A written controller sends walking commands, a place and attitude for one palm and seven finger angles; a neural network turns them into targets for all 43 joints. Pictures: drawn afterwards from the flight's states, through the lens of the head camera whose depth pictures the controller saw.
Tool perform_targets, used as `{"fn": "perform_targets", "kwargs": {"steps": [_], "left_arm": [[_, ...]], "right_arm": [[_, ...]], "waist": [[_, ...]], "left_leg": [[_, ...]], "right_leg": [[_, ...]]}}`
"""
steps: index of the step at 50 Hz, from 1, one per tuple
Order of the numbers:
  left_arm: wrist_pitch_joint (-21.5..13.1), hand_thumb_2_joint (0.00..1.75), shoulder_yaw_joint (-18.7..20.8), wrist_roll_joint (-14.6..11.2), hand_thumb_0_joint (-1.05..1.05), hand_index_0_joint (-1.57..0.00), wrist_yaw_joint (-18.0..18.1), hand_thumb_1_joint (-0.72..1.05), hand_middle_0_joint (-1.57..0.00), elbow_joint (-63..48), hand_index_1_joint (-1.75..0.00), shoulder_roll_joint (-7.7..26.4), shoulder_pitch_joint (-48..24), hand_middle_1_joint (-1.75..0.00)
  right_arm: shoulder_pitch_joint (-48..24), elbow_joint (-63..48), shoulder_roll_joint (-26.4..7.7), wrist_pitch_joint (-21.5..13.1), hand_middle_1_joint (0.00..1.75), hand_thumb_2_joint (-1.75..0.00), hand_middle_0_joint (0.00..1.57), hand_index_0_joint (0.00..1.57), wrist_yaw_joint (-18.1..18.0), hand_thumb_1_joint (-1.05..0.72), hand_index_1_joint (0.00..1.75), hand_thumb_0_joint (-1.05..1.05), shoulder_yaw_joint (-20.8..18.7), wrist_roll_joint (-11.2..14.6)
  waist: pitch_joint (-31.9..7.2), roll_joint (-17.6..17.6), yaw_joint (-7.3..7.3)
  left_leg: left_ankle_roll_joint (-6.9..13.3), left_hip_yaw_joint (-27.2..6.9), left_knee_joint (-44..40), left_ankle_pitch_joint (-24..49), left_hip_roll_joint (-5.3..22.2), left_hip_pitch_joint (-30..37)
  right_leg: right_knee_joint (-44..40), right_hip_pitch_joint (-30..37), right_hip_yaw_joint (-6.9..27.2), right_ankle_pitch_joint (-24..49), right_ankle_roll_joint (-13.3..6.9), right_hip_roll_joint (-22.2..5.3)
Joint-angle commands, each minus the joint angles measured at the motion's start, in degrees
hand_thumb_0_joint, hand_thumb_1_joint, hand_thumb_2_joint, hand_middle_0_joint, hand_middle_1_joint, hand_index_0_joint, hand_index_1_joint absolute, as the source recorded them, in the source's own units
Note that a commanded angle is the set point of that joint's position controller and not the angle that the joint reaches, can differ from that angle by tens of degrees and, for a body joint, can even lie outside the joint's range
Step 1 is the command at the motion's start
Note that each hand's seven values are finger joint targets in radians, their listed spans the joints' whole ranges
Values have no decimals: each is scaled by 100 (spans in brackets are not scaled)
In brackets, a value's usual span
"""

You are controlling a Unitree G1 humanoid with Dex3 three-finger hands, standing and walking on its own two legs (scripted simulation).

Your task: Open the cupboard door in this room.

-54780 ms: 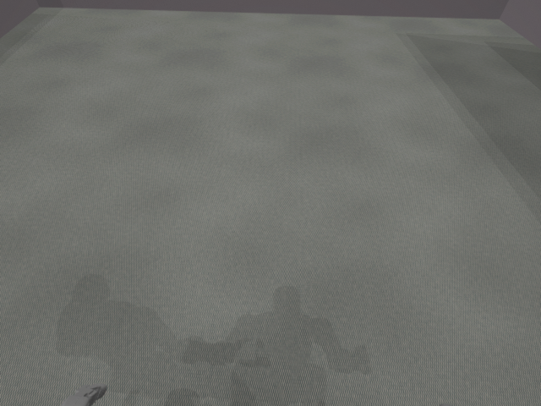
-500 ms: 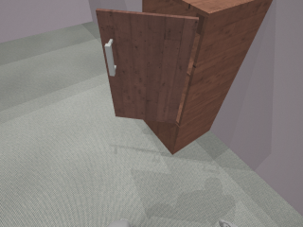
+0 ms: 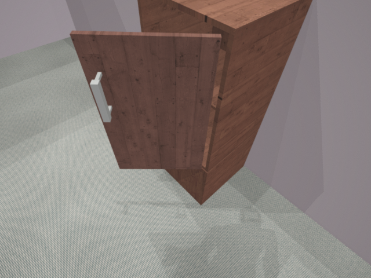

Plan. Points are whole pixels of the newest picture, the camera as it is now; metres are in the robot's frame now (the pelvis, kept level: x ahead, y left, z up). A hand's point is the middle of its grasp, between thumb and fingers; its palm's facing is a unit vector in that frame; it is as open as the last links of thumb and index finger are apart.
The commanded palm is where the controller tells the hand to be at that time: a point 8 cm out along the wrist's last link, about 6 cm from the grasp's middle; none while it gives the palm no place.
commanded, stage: come to a stop and stand still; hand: left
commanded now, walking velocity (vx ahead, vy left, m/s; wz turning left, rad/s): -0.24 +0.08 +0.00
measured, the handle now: (103, 97) +0.56 +0.25 +0.05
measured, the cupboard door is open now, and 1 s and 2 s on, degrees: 48 48 48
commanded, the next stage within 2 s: look again from close up in 1.44 s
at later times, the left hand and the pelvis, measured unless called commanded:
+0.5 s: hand out of the picture +0.00 +0.19 -0.16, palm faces +0.02 -0.96 -0.28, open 7.4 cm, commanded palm none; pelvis -0.03 +0.00 +0.00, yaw -1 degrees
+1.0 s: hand out of the picture -0.01 +0.15 -0.16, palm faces +0.02 -0.97 -0.23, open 7.3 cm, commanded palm none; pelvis -0.03 -0.04 +0.01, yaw +1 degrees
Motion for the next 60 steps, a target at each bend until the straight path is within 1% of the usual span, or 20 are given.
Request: {"fn": "perform_targets", "kwargs": {"steps": [1,4,6,7,9,10,12,13,14,15,17,18,19,21,25,26,31,37,43,60], "left_arm": [[13,90,196,-25,0,-20,84,90,-20,-209,-30,779,596,-30],[56,90,238,-27,0,-20,103,90,-20,-335,-30,832,416,-30],[94,90,248,-15,0,-20,110,90,-20,-399,-30,771,246,-30],[125,90,240,-25,0,-20,100,90,-20,-464,-30,694,153,-30],[186,90,220,-30,0,-20,72,90,-20,-565,-30,405,54,-30],[222,90,217,-20,0,-20,75,90,-20,-565,-30,306,26,-30],[270,90,232,-4,0,-20,76,90,-20,-527,-30,269,172,-30],[143,90,55,-128,0,-20,270,90,-20,-272,-30,359,929,-30],[47,90,99,-46,0,-20,229,90,-20,-536,-30,549,687,-30],[-50,90,137,-31,0,-20,197,90,-20,-517,-30,461,607,-30],[-179,90,96,-2,0,-20,159,90,-20,-502,-30,621,527,-30],[-152,90,63,-6,0,-20,126,90,-20,-530,-30,598,433,-30],[-101,90,49,8,0,-20,116,90,-20,-546,-30,563,392,-30],[-46,90,34,23,0,-20,104,90,-20,-524,-30,397,445,-30],[-31,90,-18,31,0,-20,65,90,-20,-422,-30,348,697,-30],[-43,90,-19,41,0,-20,52,90,-20,-414,-30,397,719,-30],[-89,90,11,35,0,-20,41,90,-20,-411,-30,507,800,-30],[-139,90,26,-3,0,-20,27,90,-20,-309,-30,441,834,-30],[-197,90,8,-39,0,-20,27,90,-20,-61,-30,323,928,-30],[-233,90,-19,-44,0,-20,72,90,-20,311,-30,176,956,-30]], "right_arm": [[494,-243,-619,-4,30,-90,20,20,-62,-90,30,0,-166,2],[509,-303,-578,60,30,-90,20,20,-47,-90,30,0,-197,7],[478,-338,-536,86,30,-90,20,20,-34,-90,30,0,-201,-13],[445,-382,-599,100,30,-90,20,20,-33,-90,30,0,-212,-35],[182,-505,-817,75,30,-90,20,20,-42,-90,30,0,-226,-113],[54,-536,-859,46,30,-90,20,20,-61,-90,30,0,-238,-131],[-70,-574,-811,-7,30,-90,20,20,-98,-90,30,0,-211,-143],[-704,-955,-1106,-152,30,-90,20,20,-56,-90,30,0,-298,20],[-529,-1166,-772,-98,30,-90,20,20,22,-90,30,0,-224,-62],[-342,-1168,-672,-118,30,-90,20,20,5,-90,30,0,-198,-75],[175,-1226,-461,-117,30,-90,20,20,2,-90,30,0,-145,-41],[294,-1243,-460,-146,30,-90,20,20,20,-90,30,0,-148,-32],[267,-1216,-533,-154,30,-90,20,20,32,-90,30,0,-162,-35],[134,-1237,-694,-178,30,-90,20,20,29,-90,30,0,-169,-73],[-100,-1288,-730,-135,30,-90,20,20,57,-90,30,0,-142,-73],[-92,-1262,-702,-125,30,-90,20,20,67,-90,30,0,-133,-87],[229,-1086,-626,-98,30,-90,20,20,91,-90,30,0,-77,-102],[437,-802,-542,-164,30,-90,20,20,80,-90,30,0,-4,-98],[584,-467,-417,-253,30,-90,20,20,45,-90,30,0,72,-79],[738,47,-266,-265,30,-90,20,20,-24,-90,30,0,115,-66]], "waist": [[-830,-458,199],[-925,-466,184],[-791,-268,153],[-637,-19,143],[-174,775,203],[14,1042,218],[110,1246,236],[-547,1777,474],[-641,1398,433],[-729,1468,346],[-811,243,46],[-615,348,-55],[-531,477,-44],[-327,169,69],[338,-37,132],[412,131,123],[277,-208,27],[47,-94,51],[3,264,143],[55,158,154]], "left_leg": [[-237,-415,196,2107,386,-129],[-269,-452,372,1714,342,-124],[-214,-540,112,1558,414,-12],[-113,-788,-180,1651,618,-84],[272,-1458,-1095,1830,1303,-669],[507,-1640,-1347,2014,1519,-893],[775,-1585,-1494,2031,1627,-967],[539,-1158,-85,4093,1728,-290],[367,-908,-88,3132,1243,-259],[212,-748,109,3309,994,65],[3,-612,279,1784,614,-72],[-10,-660,-73,1335,543,51],[58,-881,-376,1266,696,30],[214,-1081,-691,1308,930,-202],[157,-993,-1093,-597,691,-655],[143,-925,-1116,-699,625,-627],[111,-726,-876,-522,444,-295],[73,-715,-919,-186,449,-276],[23,-751,-1088,309,542,-360],[-47,-663,-1086,982,643,-69]], "right_leg": [[-248,1060,713,3974,-694,-1026],[-366,982,777,3693,-785,-1163],[-459,677,717,2805,-718,-1038],[-375,437,549,2070,-581,-823],[277,342,8,414,-152,-75],[762,315,-12,-551,-79,125],[1571,113,251,-1388,-87,186],[1242,-135,652,-1026,-311,-237],[489,18,250,-368,-274,-9],[240,31,530,825,-341,-132],[-105,233,1053,1846,-544,-559],[-205,16,859,1562,-508,-524],[-161,-71,765,745,-393,-255],[-59,41,460,101,-218,66],[-682,-198,771,-660,-248,-34],[-812,-305,837,-872,-278,-60],[-1358,-593,1090,-1717,-312,-182],[-1397,-263,1024,-1421,-310,-223],[-1233,262,884,-511,-335,-225],[-1139,602,663,628,-340,-222]]}}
